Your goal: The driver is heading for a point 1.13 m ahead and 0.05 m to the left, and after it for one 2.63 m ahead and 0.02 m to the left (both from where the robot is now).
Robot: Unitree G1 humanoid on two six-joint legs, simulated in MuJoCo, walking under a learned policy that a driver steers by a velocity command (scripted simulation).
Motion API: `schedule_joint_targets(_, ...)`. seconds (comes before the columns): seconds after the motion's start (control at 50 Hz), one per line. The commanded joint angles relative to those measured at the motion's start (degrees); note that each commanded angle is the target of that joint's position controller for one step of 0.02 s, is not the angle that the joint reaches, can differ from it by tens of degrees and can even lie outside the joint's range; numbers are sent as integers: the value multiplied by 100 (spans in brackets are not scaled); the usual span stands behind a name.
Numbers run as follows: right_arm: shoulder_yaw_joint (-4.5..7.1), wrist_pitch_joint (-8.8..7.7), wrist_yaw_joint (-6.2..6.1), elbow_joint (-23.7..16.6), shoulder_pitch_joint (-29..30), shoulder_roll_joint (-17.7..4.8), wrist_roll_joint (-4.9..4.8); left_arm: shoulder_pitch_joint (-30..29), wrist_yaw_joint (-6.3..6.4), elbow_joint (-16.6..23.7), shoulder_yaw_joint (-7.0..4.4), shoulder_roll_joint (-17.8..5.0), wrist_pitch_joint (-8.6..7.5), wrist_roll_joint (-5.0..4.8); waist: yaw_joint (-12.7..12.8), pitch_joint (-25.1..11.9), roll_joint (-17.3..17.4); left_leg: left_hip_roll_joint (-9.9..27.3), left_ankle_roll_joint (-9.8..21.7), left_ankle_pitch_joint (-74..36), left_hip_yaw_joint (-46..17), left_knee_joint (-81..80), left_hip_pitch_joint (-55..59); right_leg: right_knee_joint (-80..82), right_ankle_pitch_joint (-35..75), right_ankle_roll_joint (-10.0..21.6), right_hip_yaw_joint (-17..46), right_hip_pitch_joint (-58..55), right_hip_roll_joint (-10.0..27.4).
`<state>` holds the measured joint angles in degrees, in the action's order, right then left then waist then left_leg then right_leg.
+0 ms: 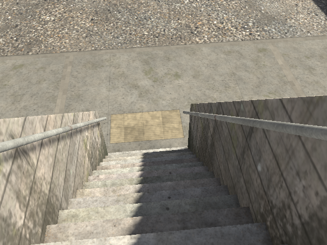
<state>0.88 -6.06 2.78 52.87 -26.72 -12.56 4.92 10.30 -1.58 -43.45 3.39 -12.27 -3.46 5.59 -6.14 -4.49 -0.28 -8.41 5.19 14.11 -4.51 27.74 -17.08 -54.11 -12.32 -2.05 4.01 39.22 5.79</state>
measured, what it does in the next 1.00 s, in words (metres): goes down: right foot, then left foot 0.22 m lower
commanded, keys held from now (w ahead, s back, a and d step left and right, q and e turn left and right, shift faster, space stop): w+q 0.42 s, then w+e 0.58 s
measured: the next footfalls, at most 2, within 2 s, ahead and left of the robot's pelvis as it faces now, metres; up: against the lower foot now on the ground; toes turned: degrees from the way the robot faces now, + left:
right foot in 0.10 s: +0.08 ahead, -0.14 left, +0.00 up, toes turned +3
left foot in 0.60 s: +0.29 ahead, +0.17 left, -0.22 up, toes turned +23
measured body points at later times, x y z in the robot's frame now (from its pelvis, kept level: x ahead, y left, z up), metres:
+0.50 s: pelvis +0.18 +0.01 -0.11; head +0.19 +0.02 +0.34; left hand +0.01 +0.18 -0.24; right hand +0.41 -0.13 -0.22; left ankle +0.31 +0.19 -0.79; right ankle +0.04 -0.14 -0.73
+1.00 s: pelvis +0.34 +0.11 -0.30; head +0.34 +0.10 +0.15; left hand +0.34 +0.33 -0.45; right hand +0.21 -0.06 -0.44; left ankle +0.26 +0.15 -0.95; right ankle +0.54 -0.05 -0.95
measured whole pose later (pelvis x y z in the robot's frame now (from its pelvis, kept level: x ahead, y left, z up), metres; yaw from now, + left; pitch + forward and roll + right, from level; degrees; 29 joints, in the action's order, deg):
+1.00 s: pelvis +0.34 +0.11 -0.30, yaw +4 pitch +1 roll +3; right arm -4.5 -7.1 1.1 66.1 -35.2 -3.2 8.3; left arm 20.6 -5.0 -56.3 0.0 -10.9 -1.0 4.8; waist -1.3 -2.3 -2.1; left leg 3.3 4.0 41.7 19.6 59.9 -19.1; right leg -52.2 25.9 2.9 5.8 46.7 6.1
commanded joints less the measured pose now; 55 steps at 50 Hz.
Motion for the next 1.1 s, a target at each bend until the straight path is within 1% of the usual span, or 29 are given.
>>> schedule_joint_targets(0.02,124,-145,-104,-731,649,-799,48,1622,-127,31,-158,-462,1,65,957,104,296,887,975,-2051,-921,509,-2552,-1510,251,20,-766,-2463,-409)
schedule_joint_targets(0.06,186,-267,-134,-1125,1417,-1043,0,2393,111,122,-274,-602,-8,56,1634,-115,-4,892,850,-3821,-1081,2100,-2916,-901,-450,96,-763,-3495,-732)
schedule_joint_targets(0.08,304,-304,9,-1145,1391,-1209,-316,1951,211,308,-313,-684,2,-284,1556,173,24,960,1051,-3393,-1221,2224,-2023,1588,-1017,47,-838,-2887,-825)
schedule_joint_targets(0.1,284,-345,210,-1249,1258,-1052,-225,2071,357,234,-340,-893,-27,-300,1343,-130,309,902,930,-2978,-1401,3296,-1991,1616,28,475,-247,-3463,-389)
schedule_joint_targets(0.12,42,-412,335,-1215,464,0,-128,2276,389,101,-415,-1386,-145,-323,863,-756,-772,236,217,570,-784,5314,-3099,1542,4237,2007,1709,-4538,1028)
schedule_joint_targets(0.14,85,-429,348,-1236,-24,-229,-240,2120,120,153,-465,-1343,-183,-188,739,-521,-767,182,-303,2161,-512,6654,-4548,1961,6050,3129,3128,-4400,2180)
schedule_joint_targets(0.16,145,-309,257,-1181,25,-582,-293,1717,-10,114,-475,-1149,-276,-173,697,49,-470,724,-562,1939,-740,7097,-5079,2229,5228,3218,3495,-3633,2656)
schedule_joint_targets(0.22,-95,54,18,-1261,1127,-226,50,987,133,108,-184,-16,-248,-283,620,252,-24,1310,-1007,1287,-70,5529,-4401,1972,3423,1880,1192,-2334,1137)
schedule_joint_targets(0.28,-200,48,437,-782,415,-147,179,1437,324,-155,-320,-540,-189,10,596,188,-340,1002,-772,-406,526,5332,-2520,1618,2385,1519,-103,-964,491)
schedule_joint_targets(0.34,7,-14,560,-890,730,-602,5,1583,325,-310,-386,-968,-225,86,646,269,-358,826,-541,-220,765,5147,-2457,1173,2334,1360,-260,-1264,671)
schedule_joint_targets(0.4,-191,10,301,-1238,2313,-414,130,2952,608,-752,-196,-169,-214,-122,1729,252,-560,1676,-553,-2363,-285,2388,-6167,269,832,1126,727,-5122,1200)
schedule_joint_targets(0.44,-198,22,292,-1236,2657,-272,44,3734,520,-1184,-181,-94,-138,-157,1889,548,-600,1540,-461,-2263,369,2089,-5628,289,461,1432,979,-4333,1288)
schedule_joint_targets(0.46,-314,56,354,-931,2443,-132,12,2927,430,-792,-78,96,-142,18,1692,948,226,1552,-389,-5035,816,374,-3123,459,-1139,1102,-378,-1865,544)
schedule_joint_targets(0.48,-338,219,335,-913,2202,167,77,2642,119,-816,-180,-395,-113,395,1325,1026,-290,1047,-475,-5276,1407,1401,-395,845,-2198,1122,-650,580,436)
schedule_joint_targets(0.5,-202,386,305,-956,1846,-137,38,1959,-52,-637,-235,-683,-190,401,874,1124,-445,872,-589,-4609,1388,1904,542,827,-2651,1131,-699,1343,547)
schedule_joint_targets(0.54,9,605,192,-747,510,-588,238,1008,-225,-551,-385,-1407,-262,264,-64,1148,-357,1302,-460,-4026,605,1298,1201,-567,-2146,701,-242,576,1174)
schedule_joint_targets(0.56,190,561,172,-413,-53,-906,161,1118,-189,-846,-434,-1335,-148,-138,-133,1078,311,1433,-330,-4160,681,-1279,881,-1545,-2521,402,-313,-911,770)
schedule_joint_targets(0.58,351,625,-188,-31,-622,-898,-699,1583,279,-1076,-750,-1421,55,-805,-407,75,205,1176,-373,-5542,1144,-1580,2086,-3825,-591,552,-1123,-1628,-128)
schedule_joint_targets(0.6,395,577,-298,155,-1140,-1146,-626,1726,474,-1138,-768,-1211,221,-761,-497,-64,740,1855,-15,-5611,378,-1337,3329,-6396,-3699,547,-845,-315,-869)
schedule_joint_targets(0.62,502,292,48,331,-1883,-1930,157,3631,-424,-1504,-241,241,30,263,383,-1168,2364,2189,852,-7312,-74,1395,5379,-6887,-3164,621,463,1040,-853)
schedule_joint_targets(0.64,515,313,217,360,-1715,-1694,321,3097,-625,-1170,-473,-266,-123,-49,247,-850,1264,2732,1349,-7817,-285,1428,4688,-7257,-2991,571,200,1947,-915)
schedule_joint_targets(0.68,293,292,331,346,-677,-1097,351,2667,-554,-883,-334,-193,-232,-550,578,-231,365,3027,1047,-4906,-201,852,2666,-6662,-1839,761,456,2546,-398)
schedule_joint_targets(0.7,224,263,373,249,-236,-953,282,2481,-391,-672,-399,-315,-254,-566,943,301,252,3317,1026,-2819,-757,193,1226,-6132,-955,793,549,2649,-177)
schedule_joint_targets(0.72,-137,169,265,146,92,140,285,2341,-254,-821,-308,-113,-150,-270,1208,863,-102,3459,927,-2093,-924,-184,-87,-4001,763,810,1001,2471,453)
schedule_joint_targets(0.76,-246,-34,-40,374,-59,366,213,2310,-372,-1084,-346,-73,-12,-236,1159,1067,-21,2882,710,-2009,-36,-353,-1335,-2223,2021,662,727,1517,395)
schedule_joint_targets(0.8,-290,-153,-131,474,-250,65,338,2669,-493,-1391,-360,-21,0,-143,1396,786,823,2603,601,-1833,127,106,-1763,-2482,2349,597,290,852,226)
schedule_joint_targets(0.84,-359,-242,-219,812,-741,218,289,2076,-509,-1173,-348,-131,-13,57,1019,678,408,2785,517,-1331,23,487,-678,-1302,2948,553,744,1807,377)
schedule_joint_targets(0.92,-429,-170,-189,1242,-1255,138,343,1548,-381,-1150,-360,-208,78,-170,770,940,297,2970,564,-158,219,862,-780,-431,4077,424,512,1476,162)
schedule_joint_targets(1.1,-248,-23,-377,1526,-1734,181,250,-105,-251,-859,-312,-7,334,10,127,1859,401,3314,244,160,355,1608,238,2344,3248,608,-254,94,202)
